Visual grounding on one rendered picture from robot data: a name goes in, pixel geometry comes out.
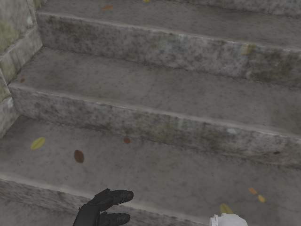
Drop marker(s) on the right robot thigh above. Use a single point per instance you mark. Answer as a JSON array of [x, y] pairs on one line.
[[227, 220]]

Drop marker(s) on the robot left hand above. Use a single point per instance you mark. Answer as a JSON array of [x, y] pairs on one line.
[[90, 214]]

